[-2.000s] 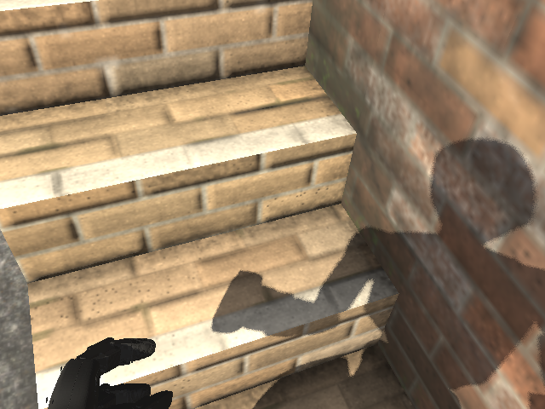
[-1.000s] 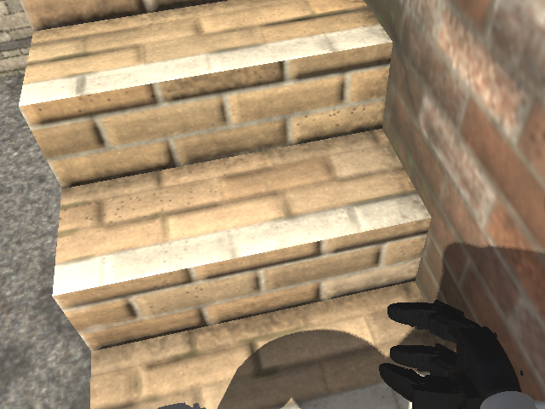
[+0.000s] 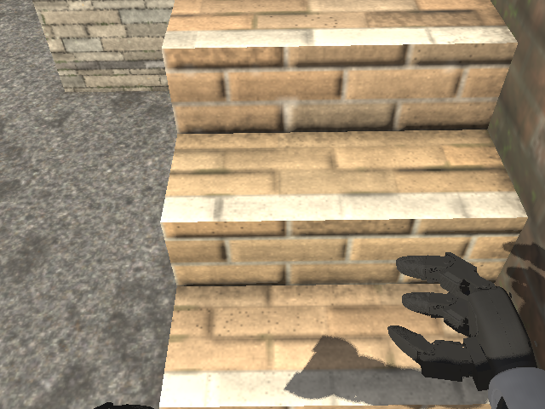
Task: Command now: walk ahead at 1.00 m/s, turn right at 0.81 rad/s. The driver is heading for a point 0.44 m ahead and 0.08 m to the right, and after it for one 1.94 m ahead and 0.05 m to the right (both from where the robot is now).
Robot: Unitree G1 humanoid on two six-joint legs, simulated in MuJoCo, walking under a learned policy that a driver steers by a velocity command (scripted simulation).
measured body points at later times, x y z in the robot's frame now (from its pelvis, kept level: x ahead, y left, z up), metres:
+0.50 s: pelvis +0.00 -0.04 -0.01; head +0.00 -0.11 +0.44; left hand +0.14 +0.20 -0.09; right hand +0.16 -0.27 -0.07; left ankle +0.07 +0.12 -0.40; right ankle -0.03 -0.08 -0.74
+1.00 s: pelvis +0.10 -0.04 +0.13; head +0.06 -0.09 +0.57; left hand +0.38 +0.12 +0.10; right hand +0.11 -0.33 +0.02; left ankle +0.18 +0.09 -0.55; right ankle -0.03 -0.18 -0.40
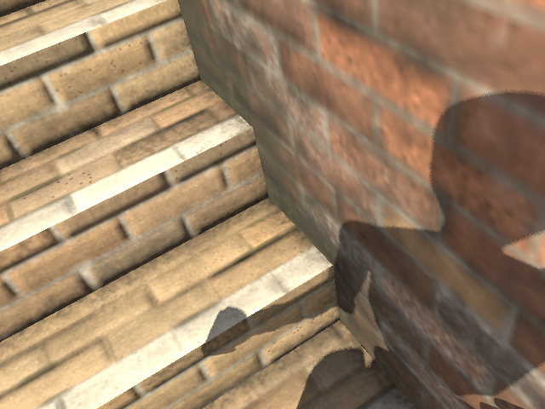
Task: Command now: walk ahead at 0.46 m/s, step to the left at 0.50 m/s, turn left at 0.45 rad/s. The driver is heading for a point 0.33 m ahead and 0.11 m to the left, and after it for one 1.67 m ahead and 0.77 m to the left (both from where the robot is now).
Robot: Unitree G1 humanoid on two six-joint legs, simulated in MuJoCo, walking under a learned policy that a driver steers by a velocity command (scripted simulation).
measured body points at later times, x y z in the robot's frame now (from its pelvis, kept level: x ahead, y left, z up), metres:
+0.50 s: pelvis +0.08 -0.07 -0.09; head +0.09 -0.11 +0.36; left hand -0.06 +0.20 -0.17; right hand +0.45 -0.09 -0.03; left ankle +0.03 +0.07 -0.43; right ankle +0.08 -0.25 -0.80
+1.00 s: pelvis +0.11 -0.09 +0.01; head +0.11 -0.11 +0.46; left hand +0.16 +0.24 +0.03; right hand +0.42 -0.11 -0.05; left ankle +0.11 +0.11 -0.66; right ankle +0.25 -0.16 -0.67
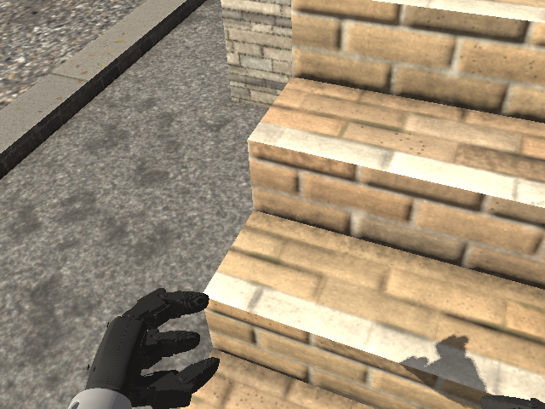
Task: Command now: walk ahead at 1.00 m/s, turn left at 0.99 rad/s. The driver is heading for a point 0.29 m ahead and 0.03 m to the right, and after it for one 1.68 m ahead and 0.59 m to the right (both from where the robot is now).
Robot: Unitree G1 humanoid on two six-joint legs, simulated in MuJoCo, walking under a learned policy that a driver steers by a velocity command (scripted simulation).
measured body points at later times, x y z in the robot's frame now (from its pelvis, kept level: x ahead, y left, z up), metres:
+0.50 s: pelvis -0.03 +0.09 -0.14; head -0.01 +0.16 +0.30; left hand +0.11 +0.36 -0.25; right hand +0.20 -0.08 -0.20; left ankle -0.11 +0.17 -0.88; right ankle -0.02 -0.06 -0.53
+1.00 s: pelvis +0.02 +0.09 -0.03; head +0.00 +0.12 +0.42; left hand +0.25 +0.28 -0.09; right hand +0.27 -0.14 +0.02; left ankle -0.06 +0.22 -0.72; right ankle +0.02 -0.02 -0.69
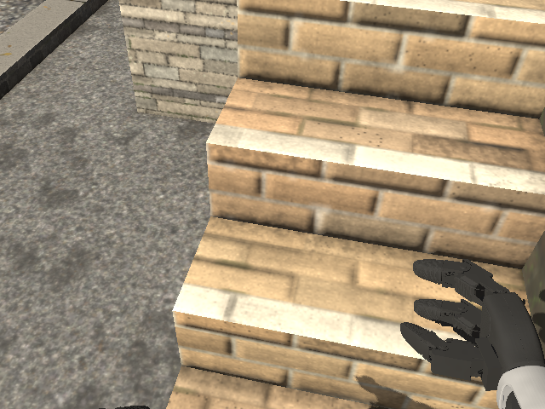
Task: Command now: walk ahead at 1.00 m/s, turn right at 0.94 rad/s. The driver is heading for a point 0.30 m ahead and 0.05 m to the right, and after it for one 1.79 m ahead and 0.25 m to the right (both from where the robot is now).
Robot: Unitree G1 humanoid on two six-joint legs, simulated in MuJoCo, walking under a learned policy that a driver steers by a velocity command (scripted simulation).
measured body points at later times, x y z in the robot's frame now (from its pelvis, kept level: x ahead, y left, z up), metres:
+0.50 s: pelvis -0.01 +0.07 -0.07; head +0.04 +0.09 +0.38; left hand +0.12 +0.31 -0.19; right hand +0.16 -0.20 -0.13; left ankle -0.13 +0.15 -0.77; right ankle -0.02 +0.00 -0.67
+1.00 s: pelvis +0.06 +0.19 -0.04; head +0.18 +0.21 +0.39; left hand +0.28 +0.36 -0.20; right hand +0.06 -0.12 -0.07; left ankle -0.07 +0.29 -0.79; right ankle -0.04 +0.04 -0.63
